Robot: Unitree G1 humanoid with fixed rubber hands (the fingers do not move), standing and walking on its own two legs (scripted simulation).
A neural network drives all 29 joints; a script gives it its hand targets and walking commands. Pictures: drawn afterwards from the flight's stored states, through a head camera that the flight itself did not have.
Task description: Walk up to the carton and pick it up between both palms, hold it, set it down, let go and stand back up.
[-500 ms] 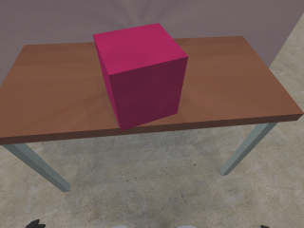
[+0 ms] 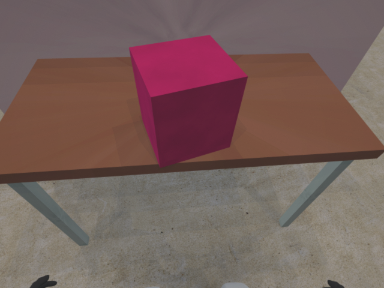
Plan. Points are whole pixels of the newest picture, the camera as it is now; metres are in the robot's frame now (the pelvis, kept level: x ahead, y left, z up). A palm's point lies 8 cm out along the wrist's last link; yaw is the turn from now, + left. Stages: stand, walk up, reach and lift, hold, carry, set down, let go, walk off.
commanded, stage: walk up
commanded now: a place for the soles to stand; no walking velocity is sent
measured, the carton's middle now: (184, 102) +0.54 +0.01 +0.08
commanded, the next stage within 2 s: none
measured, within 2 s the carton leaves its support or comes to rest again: neither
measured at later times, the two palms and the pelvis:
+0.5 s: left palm (45, 285) +0.15 +0.29 -0.05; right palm (359, 278) +0.15 -0.38 -0.10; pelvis +0.08 -0.05 +0.01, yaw +0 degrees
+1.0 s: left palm (45, 239) +0.25 +0.34 -0.09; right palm (329, 245) +0.21 -0.32 -0.07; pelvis +0.16 +0.01 +0.01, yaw +0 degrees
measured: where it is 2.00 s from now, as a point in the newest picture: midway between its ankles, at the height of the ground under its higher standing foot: outside the picture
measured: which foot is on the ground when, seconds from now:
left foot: down 0.00-0.32, up 0.34-0.70, down 0.72-1.00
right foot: up 0.00-0.28, down 0.30-0.74, up 0.76-1.00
